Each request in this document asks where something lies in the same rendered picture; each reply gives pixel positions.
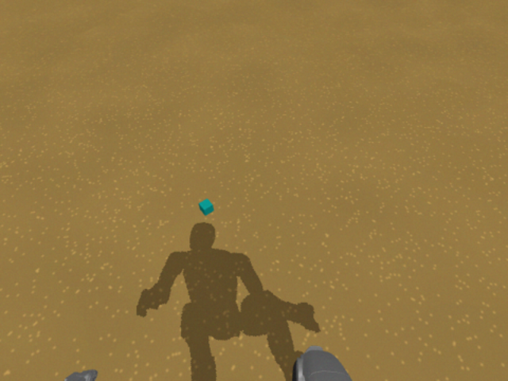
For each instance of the cube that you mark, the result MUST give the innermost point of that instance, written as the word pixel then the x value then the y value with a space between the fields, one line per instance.
pixel 206 207

